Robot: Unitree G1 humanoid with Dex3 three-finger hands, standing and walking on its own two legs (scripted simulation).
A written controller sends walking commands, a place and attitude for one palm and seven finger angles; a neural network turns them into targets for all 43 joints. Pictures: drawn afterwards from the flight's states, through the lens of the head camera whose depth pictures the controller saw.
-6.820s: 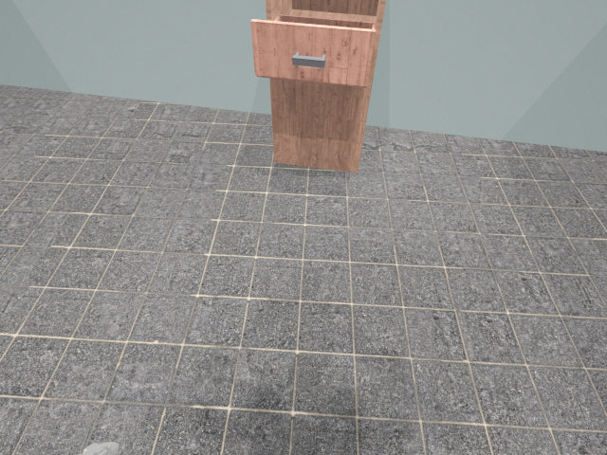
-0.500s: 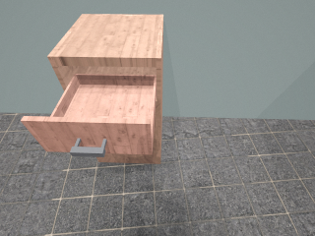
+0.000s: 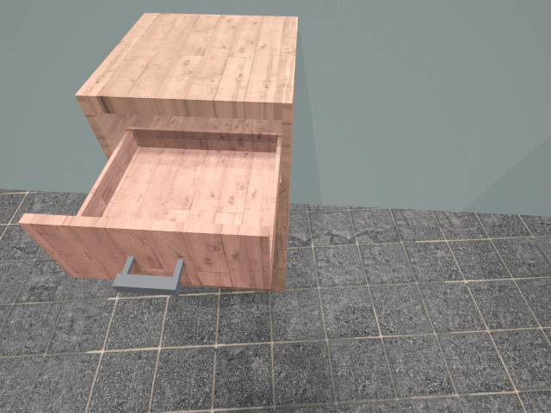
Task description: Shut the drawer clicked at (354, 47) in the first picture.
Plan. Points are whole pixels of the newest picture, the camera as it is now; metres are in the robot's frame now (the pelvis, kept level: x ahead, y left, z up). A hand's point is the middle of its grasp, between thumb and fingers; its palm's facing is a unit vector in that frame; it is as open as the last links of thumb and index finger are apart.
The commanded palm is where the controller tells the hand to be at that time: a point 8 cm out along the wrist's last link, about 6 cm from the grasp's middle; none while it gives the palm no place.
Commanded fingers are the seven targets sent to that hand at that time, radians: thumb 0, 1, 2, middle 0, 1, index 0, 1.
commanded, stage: come to a stop and stand still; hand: left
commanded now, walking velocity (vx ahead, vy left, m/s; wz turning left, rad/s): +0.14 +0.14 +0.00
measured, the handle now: (151, 274) +0.33 +0.24 -0.04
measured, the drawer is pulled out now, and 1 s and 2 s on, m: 0.30 0.30 0.30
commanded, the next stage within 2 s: look again from close up in 1.14 s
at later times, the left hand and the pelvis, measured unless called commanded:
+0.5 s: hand out of the picture +0.06 +0.22 -0.16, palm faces +0.03 -0.97 -0.24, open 7.4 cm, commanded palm none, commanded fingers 0.00 0.90 0.90 -0.20 -0.30 -0.20 -0.30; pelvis +0.04 +0.03 +0.01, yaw -1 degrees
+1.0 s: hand out of the picture +0.10 +0.23 -0.16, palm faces -0.01 -0.97 -0.22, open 7.3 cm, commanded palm none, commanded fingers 0.00 0.90 0.90 -0.20 -0.30 -0.20 -0.30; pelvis +0.05 +0.05 +0.01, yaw -1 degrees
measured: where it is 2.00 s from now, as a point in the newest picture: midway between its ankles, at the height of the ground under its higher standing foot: outside the picture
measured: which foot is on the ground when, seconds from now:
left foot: up 0.00-0.18, down 0.20-1.00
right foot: down 0.00-0.22, up 0.24-0.40, down 0.42-1.00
